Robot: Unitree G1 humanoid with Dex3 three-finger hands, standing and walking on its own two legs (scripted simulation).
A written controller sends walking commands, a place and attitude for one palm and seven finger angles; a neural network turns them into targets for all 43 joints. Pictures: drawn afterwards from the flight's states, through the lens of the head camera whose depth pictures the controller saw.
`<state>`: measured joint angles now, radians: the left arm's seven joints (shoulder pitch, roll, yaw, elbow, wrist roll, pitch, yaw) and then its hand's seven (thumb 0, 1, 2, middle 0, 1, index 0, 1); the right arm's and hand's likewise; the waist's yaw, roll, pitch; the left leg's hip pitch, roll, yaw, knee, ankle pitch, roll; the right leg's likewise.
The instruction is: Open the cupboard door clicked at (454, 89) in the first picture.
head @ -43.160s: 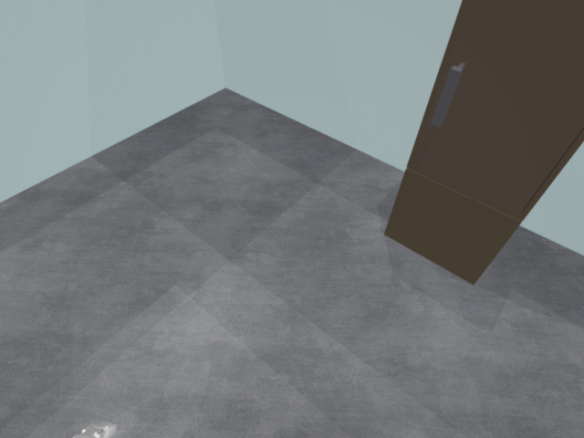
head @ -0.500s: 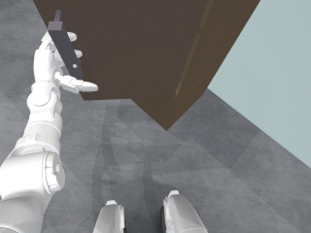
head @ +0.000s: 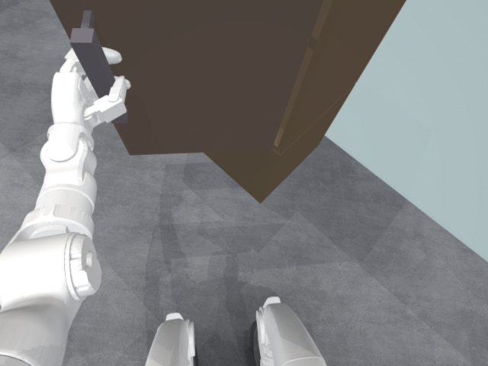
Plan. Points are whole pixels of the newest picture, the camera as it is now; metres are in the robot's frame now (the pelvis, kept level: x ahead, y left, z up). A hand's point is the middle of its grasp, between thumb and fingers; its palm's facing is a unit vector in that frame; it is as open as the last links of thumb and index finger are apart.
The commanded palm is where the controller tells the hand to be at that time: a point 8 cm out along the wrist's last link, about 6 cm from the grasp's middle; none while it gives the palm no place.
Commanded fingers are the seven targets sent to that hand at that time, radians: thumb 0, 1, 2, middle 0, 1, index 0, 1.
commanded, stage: close the thumb around the handle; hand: left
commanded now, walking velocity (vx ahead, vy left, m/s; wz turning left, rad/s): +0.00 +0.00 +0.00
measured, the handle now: (105, 72) +0.58 +0.17 +0.06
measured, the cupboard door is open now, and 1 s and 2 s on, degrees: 49 77 93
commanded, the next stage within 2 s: pull the door open along its arc in 0.08 s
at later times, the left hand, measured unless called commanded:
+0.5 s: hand (119, 112) +0.50 +0.15 +0.06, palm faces +0.02 -1.00 -0.02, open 6.3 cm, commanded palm +0.43 +0.19 +0.06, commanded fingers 0.00 0.90 0.90 -0.40 -1.35 -0.40 -1.35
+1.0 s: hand (169, 182) +0.37 +0.07 +0.07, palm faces +0.44 -0.90 +0.00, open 6.6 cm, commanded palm +0.33 +0.11 +0.06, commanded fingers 0.00 0.90 0.90 -0.40 -1.35 -0.40 -1.35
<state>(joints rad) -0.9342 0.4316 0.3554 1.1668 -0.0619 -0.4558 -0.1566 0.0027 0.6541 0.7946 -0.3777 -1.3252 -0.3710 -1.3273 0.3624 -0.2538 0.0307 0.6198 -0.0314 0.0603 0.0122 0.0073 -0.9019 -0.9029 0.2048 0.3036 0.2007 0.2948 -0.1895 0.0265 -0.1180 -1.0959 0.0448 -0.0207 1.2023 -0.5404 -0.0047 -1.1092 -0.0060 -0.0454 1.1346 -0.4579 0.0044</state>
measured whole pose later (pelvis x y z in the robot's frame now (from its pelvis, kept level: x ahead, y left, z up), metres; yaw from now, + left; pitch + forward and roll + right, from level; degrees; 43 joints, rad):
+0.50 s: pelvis +0.01 +0.00 +0.01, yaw -1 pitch +23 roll -1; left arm -0.71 0.35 0.33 0.94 -0.12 -0.43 -0.12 0.00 0.68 0.73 -0.32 -1.35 -0.30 -1.35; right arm 0.38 -0.24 0.01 0.59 -0.01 0.08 0.03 0.01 -0.90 -0.90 0.20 0.30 0.20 0.29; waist -0.16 0.03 -0.13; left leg -1.00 0.05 0.01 1.13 -0.54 -0.01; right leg -1.04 0.00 -0.02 1.08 -0.45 0.00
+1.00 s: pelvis +0.02 -0.02 +0.02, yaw +3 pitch +18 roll +0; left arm -0.19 -0.13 -0.09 0.42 0.15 -0.39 0.62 0.01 0.66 0.79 -0.29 -1.32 -0.28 -1.28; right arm 0.13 -0.16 -0.02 0.57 -0.10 0.02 0.05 0.01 -0.90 -0.90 0.20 0.30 0.20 0.29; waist -0.01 0.01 -0.16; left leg -0.87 0.02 -0.04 1.11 -0.55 -0.03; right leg -0.90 -0.03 -0.06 1.10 -0.51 -0.02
